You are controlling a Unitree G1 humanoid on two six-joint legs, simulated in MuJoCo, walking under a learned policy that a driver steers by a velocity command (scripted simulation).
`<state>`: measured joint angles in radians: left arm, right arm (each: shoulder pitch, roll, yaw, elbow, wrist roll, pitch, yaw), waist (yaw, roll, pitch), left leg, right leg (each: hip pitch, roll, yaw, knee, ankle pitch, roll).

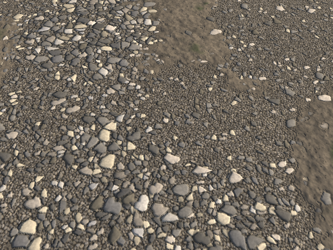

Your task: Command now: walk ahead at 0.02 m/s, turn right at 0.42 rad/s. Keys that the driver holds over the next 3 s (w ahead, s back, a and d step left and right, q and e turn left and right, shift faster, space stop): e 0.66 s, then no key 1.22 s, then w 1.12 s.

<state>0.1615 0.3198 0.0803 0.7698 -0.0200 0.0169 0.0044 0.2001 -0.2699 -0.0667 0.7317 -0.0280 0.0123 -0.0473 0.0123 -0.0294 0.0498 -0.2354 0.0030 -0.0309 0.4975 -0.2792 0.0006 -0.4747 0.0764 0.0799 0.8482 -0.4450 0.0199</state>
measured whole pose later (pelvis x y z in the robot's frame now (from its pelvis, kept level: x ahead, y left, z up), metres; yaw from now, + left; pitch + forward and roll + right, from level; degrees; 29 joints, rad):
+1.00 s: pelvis +0.02 -0.02 +0.00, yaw -29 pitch +0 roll +0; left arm 0.18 0.29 0.06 0.70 -0.01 0.05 0.01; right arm 0.18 -0.25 -0.04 0.72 0.00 0.00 -0.01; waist -0.01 -0.02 0.05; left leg -0.25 0.01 -0.03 0.49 -0.25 0.00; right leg -0.25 0.00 0.06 0.59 -0.33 0.07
